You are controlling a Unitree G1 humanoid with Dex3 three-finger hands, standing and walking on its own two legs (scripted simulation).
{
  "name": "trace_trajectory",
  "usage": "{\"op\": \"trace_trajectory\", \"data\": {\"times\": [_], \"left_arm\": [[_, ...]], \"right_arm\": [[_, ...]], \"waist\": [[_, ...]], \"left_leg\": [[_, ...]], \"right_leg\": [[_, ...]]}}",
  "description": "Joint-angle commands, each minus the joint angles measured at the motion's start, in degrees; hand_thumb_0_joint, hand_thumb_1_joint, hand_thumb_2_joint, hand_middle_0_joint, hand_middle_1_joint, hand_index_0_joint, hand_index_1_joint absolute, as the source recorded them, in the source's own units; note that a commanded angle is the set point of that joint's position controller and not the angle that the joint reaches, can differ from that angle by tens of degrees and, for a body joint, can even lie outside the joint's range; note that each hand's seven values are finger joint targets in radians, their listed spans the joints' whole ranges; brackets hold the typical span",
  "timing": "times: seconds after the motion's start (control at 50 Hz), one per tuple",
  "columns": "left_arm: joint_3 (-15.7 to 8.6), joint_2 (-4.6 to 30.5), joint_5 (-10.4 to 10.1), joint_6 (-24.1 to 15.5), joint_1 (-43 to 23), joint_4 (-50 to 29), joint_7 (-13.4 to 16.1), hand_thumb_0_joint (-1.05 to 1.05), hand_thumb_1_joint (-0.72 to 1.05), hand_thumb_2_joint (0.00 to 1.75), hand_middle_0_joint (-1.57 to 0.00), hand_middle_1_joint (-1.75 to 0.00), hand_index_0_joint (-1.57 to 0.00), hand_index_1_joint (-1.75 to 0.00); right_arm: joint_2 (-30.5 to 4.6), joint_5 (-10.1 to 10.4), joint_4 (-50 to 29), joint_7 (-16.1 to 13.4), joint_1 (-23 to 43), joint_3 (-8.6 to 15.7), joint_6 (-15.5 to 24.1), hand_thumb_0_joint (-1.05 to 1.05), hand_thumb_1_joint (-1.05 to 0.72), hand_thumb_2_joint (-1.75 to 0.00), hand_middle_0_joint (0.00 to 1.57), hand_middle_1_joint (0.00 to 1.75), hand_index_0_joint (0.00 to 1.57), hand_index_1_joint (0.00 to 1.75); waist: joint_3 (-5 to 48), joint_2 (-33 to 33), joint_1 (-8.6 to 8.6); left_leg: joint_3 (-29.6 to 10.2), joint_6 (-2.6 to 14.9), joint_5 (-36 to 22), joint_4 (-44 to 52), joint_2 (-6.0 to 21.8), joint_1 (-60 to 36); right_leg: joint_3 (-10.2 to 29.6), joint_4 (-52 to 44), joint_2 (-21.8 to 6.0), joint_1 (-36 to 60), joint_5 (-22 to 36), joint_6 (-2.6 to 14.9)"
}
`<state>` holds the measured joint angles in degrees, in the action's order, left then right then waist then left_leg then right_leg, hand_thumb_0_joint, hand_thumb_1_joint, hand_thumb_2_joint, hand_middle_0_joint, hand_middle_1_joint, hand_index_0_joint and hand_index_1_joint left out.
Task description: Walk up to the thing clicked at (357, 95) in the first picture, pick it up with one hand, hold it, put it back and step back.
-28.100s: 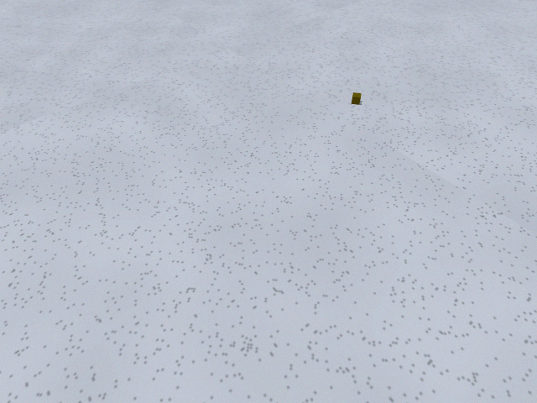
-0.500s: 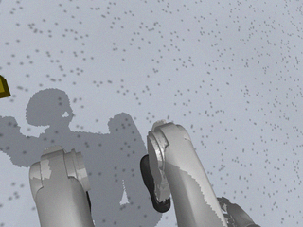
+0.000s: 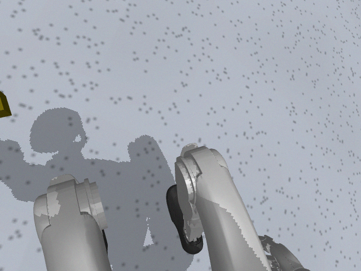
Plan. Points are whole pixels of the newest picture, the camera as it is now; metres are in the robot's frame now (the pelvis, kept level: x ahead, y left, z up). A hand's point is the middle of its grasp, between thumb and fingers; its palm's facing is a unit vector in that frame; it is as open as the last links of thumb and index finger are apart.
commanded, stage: rise first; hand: left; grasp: from above
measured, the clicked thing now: out of the picture +0.50 +0.34 -0.30
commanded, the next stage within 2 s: none
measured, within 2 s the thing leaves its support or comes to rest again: neither
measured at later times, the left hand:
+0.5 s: hand out of the picture +0.46 +0.37 -0.17, palm faces -0.44 -0.11 -0.89, open 12.6 cm
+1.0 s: hand out of the picture +0.46 +0.36 -0.17, palm faces -0.45 -0.12 -0.89, open 12.5 cm
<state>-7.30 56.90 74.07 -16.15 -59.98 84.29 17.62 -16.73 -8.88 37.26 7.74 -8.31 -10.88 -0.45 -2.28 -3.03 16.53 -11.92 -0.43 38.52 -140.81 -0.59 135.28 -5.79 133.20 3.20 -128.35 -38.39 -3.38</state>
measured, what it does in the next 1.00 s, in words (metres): stands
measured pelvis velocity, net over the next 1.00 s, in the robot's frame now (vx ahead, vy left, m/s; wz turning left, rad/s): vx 0.00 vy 0.00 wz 0.00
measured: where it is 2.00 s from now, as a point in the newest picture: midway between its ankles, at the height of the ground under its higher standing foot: (145, 247)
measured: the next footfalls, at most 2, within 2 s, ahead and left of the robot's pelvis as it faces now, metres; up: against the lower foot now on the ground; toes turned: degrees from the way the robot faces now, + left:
none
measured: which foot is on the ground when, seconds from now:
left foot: down 0.00-1.00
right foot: down 0.00-1.00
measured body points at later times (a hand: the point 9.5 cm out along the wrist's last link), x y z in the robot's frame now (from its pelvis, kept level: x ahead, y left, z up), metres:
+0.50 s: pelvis +0.00 +0.00 +0.00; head +0.25 +0.12 +0.36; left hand +0.48 +0.37 -0.12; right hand +0.06 -0.27 -0.08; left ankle +0.07 +0.13 -0.29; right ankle +0.11 -0.13 -0.29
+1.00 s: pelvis +0.00 +0.00 +0.00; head +0.25 +0.11 +0.36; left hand +0.48 +0.37 -0.12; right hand +0.06 -0.26 -0.08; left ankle +0.07 +0.13 -0.29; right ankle +0.11 -0.13 -0.29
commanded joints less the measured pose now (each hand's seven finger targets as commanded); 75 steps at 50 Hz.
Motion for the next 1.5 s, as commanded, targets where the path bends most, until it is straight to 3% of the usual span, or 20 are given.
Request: {"op": "trace_trajectory", "data": {"times": [0.0,0.12,0.2,0.26,0.28,0.36,0.4,0.46,0.56,0.62,0.66,0.74,0.9,0.96,1.12,1.2,1.22,1.24,1.38,1.48], "left_arm": [[-1.45,15.89,-1.52,0.93,-15.33,-7.37,2.25,0.0,-0.29,0.8,-0.33,-0.74,-0.32,-0.76],[-0.77,14.26,-2.07,1.39,-14.17,-7.01,1.08,0.0,-0.28,0.79,-0.32,-0.75,-0.32,-0.76],[-2.31,16.94,-2.25,0.78,-15.86,-11.02,0.93,0.0,-0.25,0.77,-0.35,-0.72,-0.34,-0.73],[-2.05,15.79,-2.14,0.53,-14.7,-9.71,1.12,0.0,-0.28,0.79,-0.34,-0.73,-0.33,-0.74],[-1.68,15.16,-2.04,0.41,-15.49,-9.23,1.18,0.0,-0.26,0.77,-0.34,-0.74,-0.33,-0.74],[-1.41,15.22,-1.84,0.14,-16.23,-10.09,1.63,0.0,-0.28,0.79,-0.33,-0.73,-0.32,-0.74],[-0.74,13.47,-1.7,0.21,-15.86,-8.17,1.85,0.0,-0.28,0.79,-0.33,-0.73,-0.32,-0.75],[-0.96,14.72,-1.33,0.28,-17.02,-9.83,2.32,0.0,-0.27,0.79,-0.34,-0.72,-0.33,-0.73],[-0.75,14.42,-1.08,0.71,-16.6,-7.53,2.35,0.0,-0.28,0.79,-0.34,-0.73,-0.32,-0.74],[-1.48,15.03,-1.74,0.95,-16.71,-9.03,2.56,0.0,-0.26,0.77,-0.35,-0.71,-0.34,-0.72],[-0.68,13.59,-1.9,0.93,-16.51,-7.31,2.49,0.0,-0.26,0.78,-0.34,-0.72,-0.33,-0.73],[-1.28,15.5,-1.69,1.01,-17.03,-9.02,2.3,0.0,-0.26,0.77,-0.35,-0.72,-0.34,-0.73],[-1.16,15.04,-1.72,0.98,-16.49,-8.08,1.89,0.0,-0.27,0.78,-0.34,-0.73,-0.33,-0.74],[-1.71,15.91,-2.09,0.74,-16.24,-8.88,1.97,0.0,-0.27,0.78,-0.34,-0.73,-0.33,-0.74],[-0.21,13.63,-1.65,1.01,-15.81,-7.34,2.0,0.0,-0.29,0.8,-0.32,-0.73,-0.31,-0.75],[-1.56,16.29,-1.72,0.79,-17.29,-8.76,2.19,0.0,-0.28,0.8,-0.34,-0.71,-0.32,-0.72],[-0.75,14.93,-1.7,1.04,-15.11,-5.8,2.0,0.0,-0.27,0.78,-0.34,-0.72,-0.33,-0.73],[-1.0,14.88,-1.98,0.57,-17.43,-8.43,1.95,0.0,-0.27,0.78,-0.34,-0.72,-0.33,-0.73],[-1.0,15.35,-1.62,0.65,-17.22,-9.78,2.07,0.0,-0.29,0.8,-0.34,-0.71,-0.32,-0.73],[-0.76,14.27,-1.37,1.27,-16.67,-9.19,1.74,0.0,-0.28,0.79,-0.33,-0.73,-0.31,-0.74]], "right_arm": [[-16.34,0.06,-0.07,-0.55,-11.89,5.44,0.14,0.0,-0.9,-0.9,0.2,0.3,0.2,0.3],[-16.82,0.06,-0.23,-0.48,-12.07,5.65,0.23,0.0,-0.89,-0.9,0.2,0.3,0.2,0.3],[-17.02,0.19,-0.66,-0.51,-12.0,5.57,0.02,0.0,-0.89,-0.9,0.2,0.3,0.2,0.3],[-16.22,0.14,-0.3,-0.37,-12.02,5.41,0.09,0.0,-0.89,-0.9,0.2,0.3,0.2,0.3],[-16.36,0.01,-0.19,-0.38,-12.27,5.48,0.2,0.0,-0.89,-0.9,0.2,0.3,0.2,0.3],[-16.65,0.12,-0.03,-0.45,-11.92,5.52,0.17,0.0,-0.89,-0.9,0.2,0.3,0.2,0.3],[-16.76,-0.09,-0.04,-0.49,-12.35,5.66,0.39,0.0,-0.89,-0.9,0.2,0.3,0.2,0.3],[-16.44,0.06,0.01,-0.43,-11.94,5.55,0.27,0.0,-0.89,-0.89,0.2,0.3,0.2,0.3],[-16.92,0.19,-0.58,-0.5,-12.02,5.66,0.35,0.0,-0.89,-0.9,0.2,0.3,0.2,0.3],[-16.42,0.24,-0.85,-0.41,-12.18,5.59,0.51,0.0,-0.89,-0.89,0.2,0.3,0.2,0.3],[-16.57,0.05,-0.53,-0.35,-12.19,5.54,0.64,0.0,-0.89,-0.89,0.2,0.3,0.2,0.3],[-16.26,0.1,-0.38,-0.36,-12.57,5.4,0.81,0.0,-0.89,-0.89,0.2,0.3,0.2,0.3],[-16.24,-0.13,-0.04,-0.18,-12.9,5.13,0.82,0.0,-0.89,-0.89,0.2,0.3,0.2,0.3],[-16.49,-0.06,-0.16,-0.38,-12.23,5.15,0.57,0.0,-0.89,-0.89,0.2,0.3,0.2,0.3],[-16.5,0.09,-0.35,-0.49,-12.2,5.27,0.68,0.0,-0.89,-0.89,0.2,0.3,0.2,0.3],[-16.92,0.02,-0.39,-0.73,-12.04,5.21,0.84,0.0,-0.89,-0.89,0.2,0.3,0.2,0.3],[-16.67,0.03,-0.25,-0.63,-11.85,5.27,0.93,0.0,-0.89,-0.89,0.2,0.3,0.2,0.3],[-17.06,-0.17,-0.44,-0.73,-12.42,5.32,1.03,0.0,-0.89,-0.89,0.2,0.3,0.2,0.3],[-16.49,-0.07,-0.31,-0.62,-12.28,5.41,0.79,0.0,-0.89,-0.89,0.2,0.3,0.2,0.3],[-17.03,-0.01,-0.7,-0.5,-12.71,5.81,0.65,0.0,-0.89,-0.89,0.2,0.3,0.2,0.3]], "waist": [[38.43,25.17,0.5],[36.52,23.85,0.99],[40.32,25.54,-0.2],[39.5,24.52,0.05],[38.18,24.09,1.07],[38.72,25.82,0.38],[36.87,25.19,1.53],[39.69,27.28,0.45],[37.12,25.91,0.98],[39.29,25.7,0.33],[37.38,24.4,1.39],[40.58,25.52,0.68],[39.17,24.97,1.46],[39.36,24.92,0.23],[36.33,24.02,1.47],[37.95,23.84,0.64],[36.73,23.97,0.8],[37.17,23.98,1.68],[41.06,27.26,0.68],[38.61,26.88,1.2]], "left_leg": [[6.12,1.54,-10.79,14.72,1.01,-32.09],[5.25,1.19,-10.79,15.34,1.06,-32.35],[5.85,1.31,-12.08,14.81,0.98,-33.55],[6.38,1.55,-11.67,14.6,0.98,-32.67],[6.23,1.51,-10.96,14.35,0.99,-31.59],[5.85,1.24,-11.16,14.83,1.05,-33.46],[5.37,1.1,-10.86,14.94,1.07,-33.56],[5.5,1.08,-11.19,15.67,1.1,-34.52],[4.96,0.99,-9.2,16.22,0.87,-32.89],[5.75,1.27,-10.41,15.82,0.81,-33.1],[5.81,1.4,-9.89,15.26,0.85,-31.72],[5.97,1.41,-12.22,14.91,0.96,-33.3],[6.27,1.44,-12.64,14.38,0.99,-32.12],[6.5,1.52,-10.95,14.53,0.95,-31.7],[6.06,1.48,-9.91,14.71,0.91,-31.06],[6.33,1.57,-9.69,14.56,0.82,-30.66],[6.03,1.42,-8.97,14.77,0.88,-30.92],[5.6,1.32,-9.28,14.93,0.94,-31.71],[6.03,1.28,-12.06,14.7,1.07,-34.21],[5.15,0.86,-12.83,15.38,1.1,-34.77]], "right_leg": [[-6.09,-11.79,1.09,16.57,12.77,5.08],[-6.39,-11.73,0.82,15.39,12.28,5.39],[-6.09,-11.81,0.87,17.2,13.24,5.28],[-5.71,-12.17,0.98,18.34,13.18,5.02],[-5.99,-12.29,1.05,17.65,12.62,5.06],[-6.15,-11.78,0.95,15.95,12.53,5.33],[-6.52,-11.73,0.81,14.74,12.12,5.38],[-6.44,-11.14,0.94,15.43,12.81,5.27],[-6.68,-11.0,0.65,13.95,11.29,5.55],[-6.06,-11.37,0.67,16.16,12.52,5.25],[-6.21,-11.77,0.82,15.64,12.17,5.26],[-5.86,-11.41,0.87,17.62,13.91,5.07],[-5.88,-11.82,0.95,18.54,14.21,4.99],[-5.85,-12.1,1.02,17.88,12.64,5.15],[-6.11,-12.0,0.95,15.94,12.0,5.25],[-6.0,-12.25,0.86,17.01,11.68,5.19],[-6.06,-11.88,0.91,15.97,10.97,5.35],[-6.43,-12.08,0.8,15.93,11.19,5.24],[-6.15,-11.39,0.89,17.07,13.61,5.03],[-6.61,-10.89,0.58,14.69,13.57,5.43]]}}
